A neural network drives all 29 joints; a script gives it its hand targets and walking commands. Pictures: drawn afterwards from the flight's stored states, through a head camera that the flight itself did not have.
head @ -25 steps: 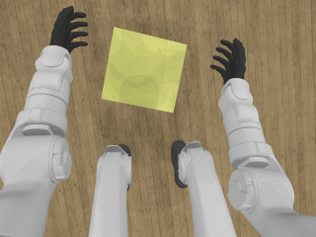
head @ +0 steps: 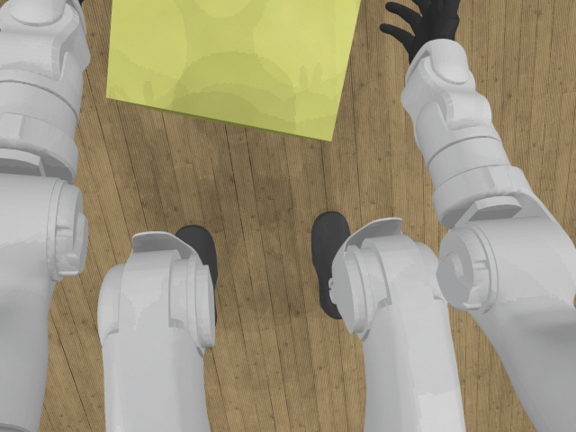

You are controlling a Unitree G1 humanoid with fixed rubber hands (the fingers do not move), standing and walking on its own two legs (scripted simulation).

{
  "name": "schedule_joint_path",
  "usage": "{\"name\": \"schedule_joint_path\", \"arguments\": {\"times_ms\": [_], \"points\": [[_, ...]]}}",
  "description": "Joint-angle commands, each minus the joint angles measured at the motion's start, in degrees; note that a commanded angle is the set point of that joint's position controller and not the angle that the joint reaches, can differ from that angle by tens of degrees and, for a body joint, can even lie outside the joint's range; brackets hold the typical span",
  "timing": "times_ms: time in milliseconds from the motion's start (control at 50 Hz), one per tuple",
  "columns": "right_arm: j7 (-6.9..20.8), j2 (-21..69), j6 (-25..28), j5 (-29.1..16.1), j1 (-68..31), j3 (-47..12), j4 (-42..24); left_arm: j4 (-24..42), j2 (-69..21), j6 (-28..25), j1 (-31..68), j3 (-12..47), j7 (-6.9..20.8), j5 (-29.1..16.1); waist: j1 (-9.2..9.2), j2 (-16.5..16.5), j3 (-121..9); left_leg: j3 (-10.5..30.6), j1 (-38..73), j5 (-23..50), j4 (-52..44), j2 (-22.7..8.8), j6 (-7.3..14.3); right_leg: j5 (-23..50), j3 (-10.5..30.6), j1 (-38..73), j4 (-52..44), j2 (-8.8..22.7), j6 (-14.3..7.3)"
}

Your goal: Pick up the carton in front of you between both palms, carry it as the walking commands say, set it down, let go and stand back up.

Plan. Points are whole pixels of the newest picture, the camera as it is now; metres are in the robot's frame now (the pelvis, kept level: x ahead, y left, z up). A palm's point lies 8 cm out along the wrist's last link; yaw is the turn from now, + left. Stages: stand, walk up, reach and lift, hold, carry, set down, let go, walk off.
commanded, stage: reach and lift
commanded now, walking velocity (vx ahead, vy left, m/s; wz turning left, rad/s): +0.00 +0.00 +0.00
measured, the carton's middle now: (237, 39) +0.52 +0.06 -0.26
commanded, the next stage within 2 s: none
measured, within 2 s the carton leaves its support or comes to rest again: leaves its support in 0.82 s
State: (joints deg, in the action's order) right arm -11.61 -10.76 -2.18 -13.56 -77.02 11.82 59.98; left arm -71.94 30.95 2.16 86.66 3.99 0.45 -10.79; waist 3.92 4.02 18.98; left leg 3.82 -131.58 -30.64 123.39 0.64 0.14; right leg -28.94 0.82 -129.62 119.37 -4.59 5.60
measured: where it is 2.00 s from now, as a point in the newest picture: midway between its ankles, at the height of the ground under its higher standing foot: (269, 290)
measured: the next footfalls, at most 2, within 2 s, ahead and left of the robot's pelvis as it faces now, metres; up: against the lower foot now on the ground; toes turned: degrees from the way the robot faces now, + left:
none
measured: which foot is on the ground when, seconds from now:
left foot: down 0.00-1.00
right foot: down 0.00-1.00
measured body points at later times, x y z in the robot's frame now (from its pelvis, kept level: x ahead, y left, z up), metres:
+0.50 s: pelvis +0.00 +0.00 +0.00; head +0.36 +0.06 +0.25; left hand +0.56 +0.20 -0.19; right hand +0.53 -0.12 -0.18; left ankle +0.11 +0.12 -0.35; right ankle +0.14 -0.13 -0.35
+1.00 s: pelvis +0.01 +0.00 +0.00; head +0.32 +0.08 +0.31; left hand +0.54 +0.20 -0.14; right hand +0.53 -0.10 -0.12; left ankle +0.11 +0.12 -0.35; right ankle +0.14 -0.14 -0.35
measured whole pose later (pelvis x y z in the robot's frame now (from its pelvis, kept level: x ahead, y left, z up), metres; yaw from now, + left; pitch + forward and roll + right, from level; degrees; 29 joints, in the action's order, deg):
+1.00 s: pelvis +0.01 +0.00 +0.00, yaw +3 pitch +38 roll -3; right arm -13.1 0.8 -8.5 -5.1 -62.8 24.1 41.5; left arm -55.8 18.2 13.0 73.9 1.1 -3.3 -3.9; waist 1.8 5.6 7.3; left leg 3.5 -130.7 -31.8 124.0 3.5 -1.3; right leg -32.1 4.2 -128.6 121.8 -8.1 7.8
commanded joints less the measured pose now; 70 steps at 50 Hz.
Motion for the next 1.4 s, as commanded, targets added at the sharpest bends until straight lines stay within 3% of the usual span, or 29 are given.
{"name": "schedule_joint_path", "arguments": {"times_ms": [0,120,280,460,520,540,600,660,740,880,940,980,1060,1100,1240,1380], "points": [[0.6,-0.5,2.0,-2.7,-6.9,-1.8,-2.4,7.4,6.3,-2.0,16.3,-0.1,-0.7,-0.3,-3.40,-11.7,-70.2,-1.1,40.6,16.8,-10.2,-2.4,-0.1,15.2,-6.0,30.2,-4.2,1.1,-0.5],[0.1,0.2,3.0,-4.2,-4.2,-3.2,-4.2,11.0,4.4,-2.2,12.5,-0.6,-1.5,0.6,-4.18,-13.2,-72.7,-0.7,47.1,23.9,-8.3,-1.9,-0.1,18.2,-6.6,26.8,-3.0,-0.2,-0.3],[-0.1,-0.9,3.0,-0.5,-4.9,0.3,-1.4,5.9,0.8,-1.5,11.9,0.7,-0.8,-0.2,-1.14,-11.7,-62.4,-0.1,37.0,13.5,-10.4,-1.8,-0.3,12.4,-6.3,23.9,-4.1,0.2,-0.5],[0.1,7.2,3.3,-0.2,-10.2,-1.3,-1.7,3.5,-6.1,-2.1,16.3,2.9,-0.6,0.4,-3.04,-9.4,-61.7,-0.6,33.5,10.3,-12.0,-1.0,0.8,11.8,-5.8,28.7,-4.6,-1.1,-0.5],[0.7,12.2,3.1,3.8,-10.7,1.0,-0.4,2.7,-13.5,-1.7,18.0,3.2,0.2,1.8,-1.16,-10.0,-61.3,-0.4,33.3,10.3,-12.0,0.0,0.6,12.2,-6.2,29.1,-4.5,-2.3,-0.8],[2.4,21.8,2.8,4.5,-15.3,-1.2,-1.9,4.9,-24.1,-1.4,21.9,6.0,2.0,1.7,-1.39,-10.3,-62.0,-0.2,33.5,11.2,-11.9,0.6,0.9,12.8,-6.2,29.1,-4.4,-2.9,-1.0],[7.9,39.1,0.9,8.2,-24.1,-1.1,-2.5,4.8,-43.4,0.4,25.5,6.8,6.7,4.1,-2.65,-10.9,-61.2,-0.6,32.3,12.3,-11.1,2.0,0.9,12.4,-6.4,26.0,-3.1,-4.3,-1.5],[11.5,47.4,-1.3,10.5,-27.3,-0.7,-5.2,6.7,-52.7,2.1,22.8,4.1,9.7,6.0,-3.86,-8.9,-59.9,-1.8,29.6,13.2,-10.4,3.2,1.4,11.7,-7.0,24.7,-2.5,-5.2,-1.9],[13.3,55.1,-2.7,9.6,-27.9,-3.5,-9.4,11.7,-59.8,3.0,22.0,3.3,11.0,6.1,-5.12,-6.9,-66.7,-3.2,32.3,18.8,-9.4,4.0,1.8,15.4,-7.7,25.8,-1.9,-6.0,-1.8],[13.2,65.4,-5.7,5.3,-27.7,-13.0,-19.0,30.1,-68.7,4.1,24.5,10.8,8.7,1.6,-5.52,-10.7,-91.4,-5.4,52.5,30.9,-9.5,5.0,-0.3,21.7,-8.8,29.2,-2.2,-7.0,-1.2],[12.6,65.2,-7.2,4.4,-29.4,-18.0,-27.1,36.7,-72.3,6.6,22.2,12.9,7.2,1.6,-5.36,-12.5,-99.9,-6.4,59.7,29.6,-11.7,6.1,-1.0,18.7,-9.3,31.9,-4.5,-7.5,-1.2],[12.6,64.5,-8.4,5.1,-29.6,-19.5,-30.1,38.2,-74.8,8.6,20.1,13.3,7.0,2.5,-4.63,-12.8,-98.9,-7.2,58.4,24.0,-14.2,6.8,-1.3,14.6,-9.4,33.1,-6.5,-7.7,-1.7],[13.3,65.4,-11.3,10.1,-26.2,-15.7,-26.2,30.6,-79.3,12.3,15.3,9.0,8.6,6.5,-2.46,-12.7,-83.1,-7.2,48.0,7.4,-20.5,7.3,-1.3,3.4,-8.9,29.8,-11.9,-7.2,-2.9],[14.0,66.1,-12.4,12.9,-24.8,-12.5,-23.3,26.0,-80.8,13.3,13.5,5.6,9.6,9.0,-1.84,-12.3,-77.8,-6.9,44.3,2.9,-23.1,7.4,-1.1,0.7,-8.3,29.1,-14.6,-7.0,-3.3],[16.0,69.2,-13.5,17.4,-22.1,-8.8,-19.8,20.1,-82.7,13.3,9.6,-3.1,11.4,14.6,-2.42,-8.0,-77.7,-7.0,44.7,4.8,-28.8,8.2,-0.4,2.5,-6.8,34.7,-22.7,-6.9,-3.0],[17.2,73.6,-13.9,16.6,-16.9,-13.5,-21.6,24.2,-85.4,13.0,5.9,-1.7,11.6,15.0,-4.00,-5.9,-83.5,-7.7,52.3,9.6,-33.6,8.6,-0.5,6.0,-6.1,42.2,-28.6,-7.1,-2.1]]}}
